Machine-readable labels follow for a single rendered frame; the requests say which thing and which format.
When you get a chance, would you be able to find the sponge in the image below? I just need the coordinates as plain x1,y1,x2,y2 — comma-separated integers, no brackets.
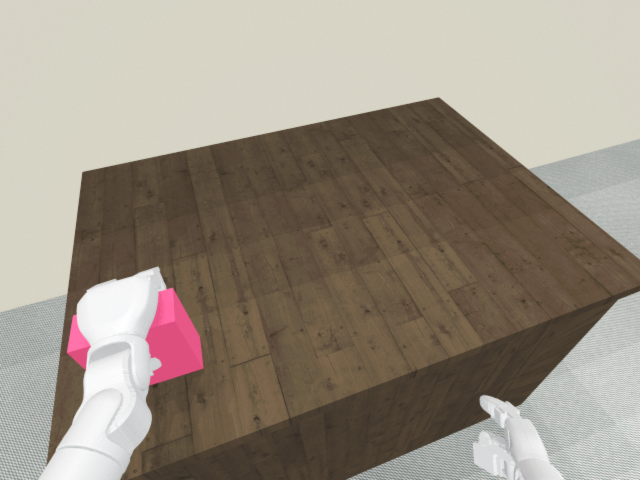
67,288,203,385

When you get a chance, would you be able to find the robot right hand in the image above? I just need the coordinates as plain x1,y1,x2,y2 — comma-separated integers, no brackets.
473,395,550,480

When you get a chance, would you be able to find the robot left hand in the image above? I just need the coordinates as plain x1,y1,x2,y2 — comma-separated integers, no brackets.
77,267,166,376

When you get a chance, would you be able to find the robot left forearm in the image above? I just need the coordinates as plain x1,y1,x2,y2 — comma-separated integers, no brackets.
38,335,152,480

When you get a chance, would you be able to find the table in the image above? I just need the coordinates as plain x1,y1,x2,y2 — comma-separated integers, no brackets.
46,97,640,480

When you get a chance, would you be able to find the robot right forearm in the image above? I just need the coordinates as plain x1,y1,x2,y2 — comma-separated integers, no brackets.
513,458,564,480

